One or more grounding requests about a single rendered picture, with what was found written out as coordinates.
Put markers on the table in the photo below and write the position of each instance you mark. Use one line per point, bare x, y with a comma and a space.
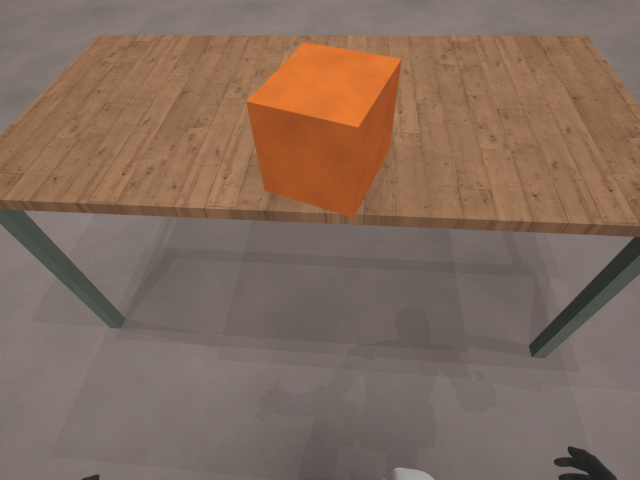
499, 133

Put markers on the robot right hand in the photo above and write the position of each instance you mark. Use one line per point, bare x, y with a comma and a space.
584, 461

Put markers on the carton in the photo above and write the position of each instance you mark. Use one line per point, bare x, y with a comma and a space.
322, 125

